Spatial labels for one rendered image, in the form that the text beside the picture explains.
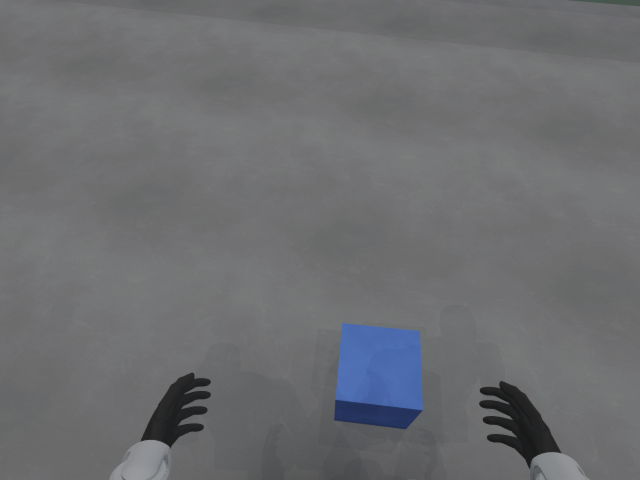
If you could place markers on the robot right hand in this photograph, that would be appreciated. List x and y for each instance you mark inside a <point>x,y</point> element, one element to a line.
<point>533,437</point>

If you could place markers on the robot left hand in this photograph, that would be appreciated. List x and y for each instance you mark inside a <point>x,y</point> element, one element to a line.
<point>163,425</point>

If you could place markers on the robot right forearm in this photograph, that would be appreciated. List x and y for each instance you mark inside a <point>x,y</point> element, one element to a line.
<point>555,466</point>

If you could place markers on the carton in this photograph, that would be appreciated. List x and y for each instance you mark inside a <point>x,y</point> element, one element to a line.
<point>379,378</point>

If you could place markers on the robot left forearm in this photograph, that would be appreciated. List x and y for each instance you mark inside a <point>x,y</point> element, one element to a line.
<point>145,460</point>

